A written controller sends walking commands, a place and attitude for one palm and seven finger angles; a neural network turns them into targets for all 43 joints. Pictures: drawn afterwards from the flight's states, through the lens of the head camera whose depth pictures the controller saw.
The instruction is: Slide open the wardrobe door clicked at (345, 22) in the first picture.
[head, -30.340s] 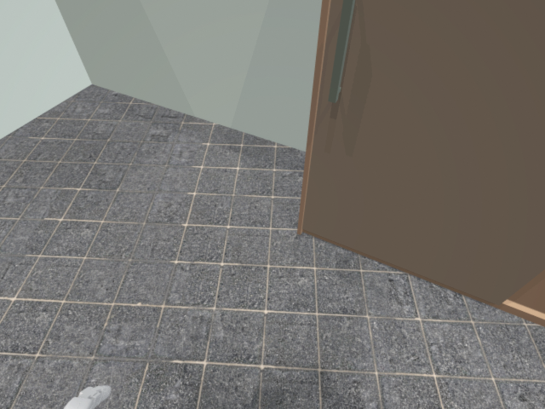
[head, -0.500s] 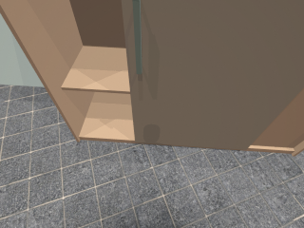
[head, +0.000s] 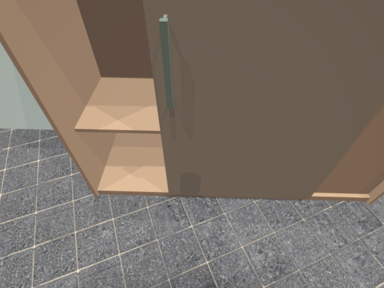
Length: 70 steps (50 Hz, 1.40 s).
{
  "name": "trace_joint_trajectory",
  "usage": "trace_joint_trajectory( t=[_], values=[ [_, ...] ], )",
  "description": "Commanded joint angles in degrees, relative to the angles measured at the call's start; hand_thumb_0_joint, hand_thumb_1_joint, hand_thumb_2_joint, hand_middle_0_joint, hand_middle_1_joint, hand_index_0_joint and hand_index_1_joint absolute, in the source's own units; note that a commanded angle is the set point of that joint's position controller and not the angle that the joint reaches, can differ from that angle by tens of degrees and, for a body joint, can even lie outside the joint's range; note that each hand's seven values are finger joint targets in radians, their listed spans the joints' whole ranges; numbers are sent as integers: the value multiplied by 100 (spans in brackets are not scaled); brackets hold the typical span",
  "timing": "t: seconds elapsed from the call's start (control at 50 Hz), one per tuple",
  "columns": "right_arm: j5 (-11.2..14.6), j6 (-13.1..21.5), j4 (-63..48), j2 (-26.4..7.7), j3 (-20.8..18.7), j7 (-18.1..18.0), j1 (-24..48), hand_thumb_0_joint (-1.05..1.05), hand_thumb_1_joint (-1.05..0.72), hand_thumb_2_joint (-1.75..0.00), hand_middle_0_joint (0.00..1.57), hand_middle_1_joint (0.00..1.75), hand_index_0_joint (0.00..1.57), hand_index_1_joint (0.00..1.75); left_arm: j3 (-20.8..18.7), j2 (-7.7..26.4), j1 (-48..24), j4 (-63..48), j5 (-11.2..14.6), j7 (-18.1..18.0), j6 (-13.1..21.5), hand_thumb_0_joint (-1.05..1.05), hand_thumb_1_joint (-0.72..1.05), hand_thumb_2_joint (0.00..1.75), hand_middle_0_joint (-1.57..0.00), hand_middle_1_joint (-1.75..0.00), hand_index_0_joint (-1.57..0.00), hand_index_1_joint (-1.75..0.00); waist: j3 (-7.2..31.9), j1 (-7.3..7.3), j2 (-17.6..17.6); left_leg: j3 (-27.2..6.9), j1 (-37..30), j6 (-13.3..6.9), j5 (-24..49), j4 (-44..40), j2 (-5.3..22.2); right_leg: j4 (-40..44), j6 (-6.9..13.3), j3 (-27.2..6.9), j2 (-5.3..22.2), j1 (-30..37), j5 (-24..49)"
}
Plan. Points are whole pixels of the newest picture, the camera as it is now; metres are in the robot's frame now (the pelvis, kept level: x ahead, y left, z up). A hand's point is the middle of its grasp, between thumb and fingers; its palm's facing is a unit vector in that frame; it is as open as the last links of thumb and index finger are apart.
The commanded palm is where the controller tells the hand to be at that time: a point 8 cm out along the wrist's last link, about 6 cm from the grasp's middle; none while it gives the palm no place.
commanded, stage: let the arm hang, fingers relaxed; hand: left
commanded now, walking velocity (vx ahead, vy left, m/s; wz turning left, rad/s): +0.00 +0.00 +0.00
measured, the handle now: (168, 66) +0.70 +0.11 +0.11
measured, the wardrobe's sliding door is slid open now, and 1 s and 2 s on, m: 0.42 0.42 0.42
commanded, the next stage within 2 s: look to check the result in 0.06 s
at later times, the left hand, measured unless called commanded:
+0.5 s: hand out of the picture +0.00 +0.17 -0.18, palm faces +0.02 -0.98 -0.20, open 7.4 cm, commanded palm none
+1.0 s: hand out of the picture +0.05 +0.19 -0.17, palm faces +0.00 -0.97 -0.26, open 7.4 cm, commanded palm none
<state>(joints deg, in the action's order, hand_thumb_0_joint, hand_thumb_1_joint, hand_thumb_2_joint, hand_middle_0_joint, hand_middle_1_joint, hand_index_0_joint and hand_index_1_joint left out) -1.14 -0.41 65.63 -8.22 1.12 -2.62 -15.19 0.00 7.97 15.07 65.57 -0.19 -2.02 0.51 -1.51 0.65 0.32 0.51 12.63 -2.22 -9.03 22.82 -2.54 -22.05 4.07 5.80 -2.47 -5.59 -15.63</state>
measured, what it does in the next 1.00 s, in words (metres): stands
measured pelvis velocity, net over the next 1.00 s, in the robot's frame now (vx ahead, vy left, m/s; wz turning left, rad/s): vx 0.02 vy -0.01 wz -0.01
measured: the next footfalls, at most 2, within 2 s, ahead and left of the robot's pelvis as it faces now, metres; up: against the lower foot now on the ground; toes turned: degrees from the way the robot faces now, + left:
none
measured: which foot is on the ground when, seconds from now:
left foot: down 0.00-1.00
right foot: down 0.00-1.00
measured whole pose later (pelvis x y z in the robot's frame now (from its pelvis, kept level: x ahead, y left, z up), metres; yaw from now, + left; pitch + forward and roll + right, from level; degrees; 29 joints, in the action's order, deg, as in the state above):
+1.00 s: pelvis +0.02 -0.01 +0.00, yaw -1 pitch -1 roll +0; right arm -0.8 -0.2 65.3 -12.8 0.7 -2.4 -10.7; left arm -0.6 12.3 11.3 65.0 -0.2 -1.5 0.8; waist -3.3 0.5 0.3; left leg 0.9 10.2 -1.5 -9.8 21.3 -1.7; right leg -18.6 4.6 5.1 -3.4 -2.5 -15.1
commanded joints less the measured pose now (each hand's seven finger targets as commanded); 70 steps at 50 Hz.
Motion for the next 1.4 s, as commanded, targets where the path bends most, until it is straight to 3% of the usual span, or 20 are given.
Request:
trace_joint_trajectory(
  t=[0.0, 0.54, 0.88, 1.1, 1.2, 1.38],
  values=[
    [3, 87, -117, -519, -108, -21, -322, 0, -90, -90, 20, 30, 20, 30, -100, 581, 491, -82, -11, -29, 47, 0, 90, 90, -20, -30, -20, -30, -228, -40, -8, -706, -18, -85, 615, -310, 765, 579, -102, -852, 936, -259, 616],
    [34, 95, -145, -849, -169, -41, -55, 0, -90, -90, 20, 30, 20, 30, -159, 892, 328, -132, -23, -49, 80, 0, 90, 90, -20, -30, -20, -30, -125, -42, -102, -574, -301, -74, 849, -179, 795, 652, -258, -882, 966, -72, 1368],
    [23, 125, -223, -1190, -186, -19, 267, 0, -90, -90, 20, 30, 20, 30, -204, 1202, -105, -228, -16, 0, 88, 0, 90, 90, -20, -30, -20, -30, -39, -46, -44, -703, -383, -81, 947, -324, 875, 725, -183, -921, 984, 59, 1262],
    [31, 141, -263, -1391, -200, -7, 457, 0, -90, -90, 20, 30, 20, 30, -229, 1419, -300, -270, -18, 12, 107, 0, 90, 90, -20, -30, -20, -30, 132, -45, -45, -680, -559, -72, 1167, -337, 908, 748, -203, -943, 1022, 163, 1611],
    [37, 125, -261, -1446, -202, 4, 530, 0, -90, -90, 20, 30, 20, 30, -226, 1466, -366, -274, -18, 17, 99, 0, 90, 90, -20, -30, -20, -30, -23, -37, -117, -678, -516, -55, 992, -380, 897, 829, -251, -947, 1018, 74, 1460],
    [39, 141, -281, -1534, -207, 2, 594, 0, -90, -90, 20, 30, 20, 30, -243, 1587, -459, -303, -17, 19, 111, 0, 90, 90, -20, -30, -20, -30, 177, -37, -58, -665, -614, -49, 1221, -355, 921, 791, -255, -951, 1050, 226, 1805]
  ],
)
